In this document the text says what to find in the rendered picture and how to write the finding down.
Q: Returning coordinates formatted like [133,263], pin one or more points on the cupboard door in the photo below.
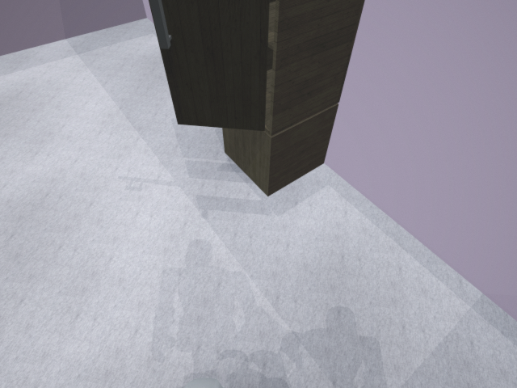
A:
[216,65]

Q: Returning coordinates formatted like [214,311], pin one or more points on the handle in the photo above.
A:
[160,23]

